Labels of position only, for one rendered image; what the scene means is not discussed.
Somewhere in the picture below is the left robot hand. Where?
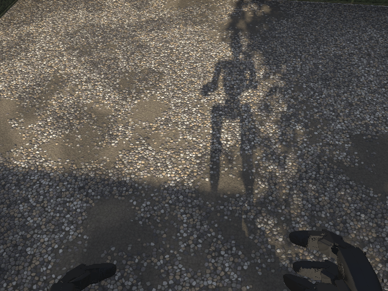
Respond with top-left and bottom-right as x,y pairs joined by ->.
47,263 -> 116,291

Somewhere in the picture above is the right robot hand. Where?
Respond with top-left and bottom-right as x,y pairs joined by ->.
283,229 -> 384,291

